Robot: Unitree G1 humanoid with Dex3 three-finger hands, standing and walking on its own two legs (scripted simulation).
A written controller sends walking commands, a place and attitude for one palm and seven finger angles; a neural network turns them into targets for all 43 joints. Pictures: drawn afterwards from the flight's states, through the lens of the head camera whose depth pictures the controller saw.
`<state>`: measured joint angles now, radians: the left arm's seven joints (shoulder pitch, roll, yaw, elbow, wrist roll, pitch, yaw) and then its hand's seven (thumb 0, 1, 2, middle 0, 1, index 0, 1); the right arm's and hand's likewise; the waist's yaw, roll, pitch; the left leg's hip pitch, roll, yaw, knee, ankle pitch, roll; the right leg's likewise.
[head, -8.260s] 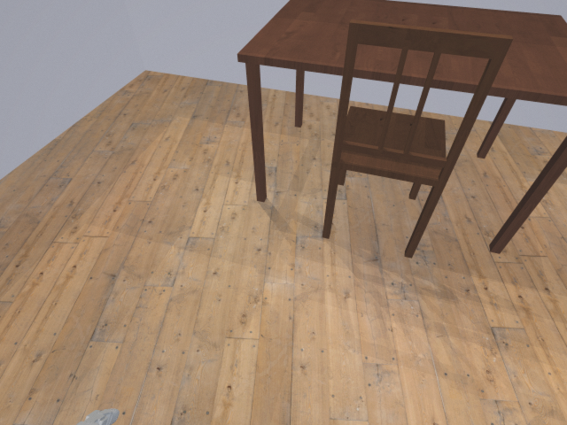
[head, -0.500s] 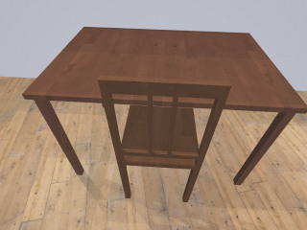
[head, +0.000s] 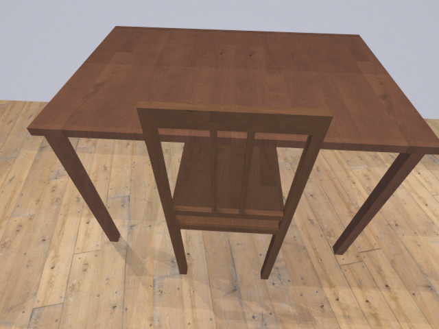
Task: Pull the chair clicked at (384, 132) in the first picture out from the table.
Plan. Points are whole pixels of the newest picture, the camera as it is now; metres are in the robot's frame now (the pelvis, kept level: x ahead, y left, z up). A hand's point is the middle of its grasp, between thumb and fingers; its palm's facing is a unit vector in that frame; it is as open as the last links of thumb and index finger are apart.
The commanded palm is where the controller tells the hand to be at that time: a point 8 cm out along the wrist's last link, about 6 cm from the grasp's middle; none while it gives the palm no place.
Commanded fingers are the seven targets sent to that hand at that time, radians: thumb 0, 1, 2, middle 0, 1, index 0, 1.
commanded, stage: look again from close up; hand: left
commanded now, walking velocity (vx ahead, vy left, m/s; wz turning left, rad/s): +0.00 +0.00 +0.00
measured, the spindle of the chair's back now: (213, 175) +0.51 +0.05 -0.07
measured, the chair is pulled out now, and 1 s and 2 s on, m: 0.00 0.00 0.00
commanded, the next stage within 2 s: none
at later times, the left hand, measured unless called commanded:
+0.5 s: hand out of the picture -0.02 +0.15 -0.17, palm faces +0.05 -0.99 -0.16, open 7.4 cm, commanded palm none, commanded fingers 0.00 0.90 0.90 -0.20 -0.30 -0.20 -0.30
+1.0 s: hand out of the picture -0.02 +0.14 -0.17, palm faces +0.05 -0.99 -0.15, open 7.4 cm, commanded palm none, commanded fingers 0.00 0.90 0.90 -0.20 -0.30 -0.20 -0.30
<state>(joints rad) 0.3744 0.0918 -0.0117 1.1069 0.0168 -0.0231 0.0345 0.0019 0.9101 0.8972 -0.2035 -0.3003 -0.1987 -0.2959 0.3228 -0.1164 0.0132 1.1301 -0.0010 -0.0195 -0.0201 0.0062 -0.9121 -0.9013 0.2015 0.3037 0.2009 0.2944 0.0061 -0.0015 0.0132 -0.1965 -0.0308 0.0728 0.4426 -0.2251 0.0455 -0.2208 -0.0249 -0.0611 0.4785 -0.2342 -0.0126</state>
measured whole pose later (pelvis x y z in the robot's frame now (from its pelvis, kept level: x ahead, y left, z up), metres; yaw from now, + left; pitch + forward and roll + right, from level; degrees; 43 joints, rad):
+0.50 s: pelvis +0.01 +0.00 +0.00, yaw +0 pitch -2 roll +0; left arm 0.36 0.11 -0.01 1.10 0.01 -0.02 0.04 0.00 0.91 0.90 -0.20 -0.30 -0.20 -0.30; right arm 0.31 -0.12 0.01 1.15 0.00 -0.02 -0.03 0.01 -0.92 -0.90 0.20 0.30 0.20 0.29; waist 0.01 0.00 0.02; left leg -0.17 -0.02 0.07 0.42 -0.22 0.04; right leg -0.19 -0.02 -0.06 0.45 -0.23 -0.02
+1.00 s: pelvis +0.01 -0.01 +0.00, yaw +0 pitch -2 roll +1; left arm 0.37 0.10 -0.01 1.11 0.01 -0.02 0.03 0.00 0.91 0.90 -0.20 -0.30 -0.20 -0.30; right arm 0.32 -0.11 0.01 1.15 0.00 -0.02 -0.03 0.01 -0.91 -0.90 0.20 0.30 0.20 0.29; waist 0.01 0.00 0.01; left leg -0.17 -0.02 0.07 0.41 -0.22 0.04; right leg -0.19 -0.01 -0.06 0.45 -0.23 -0.02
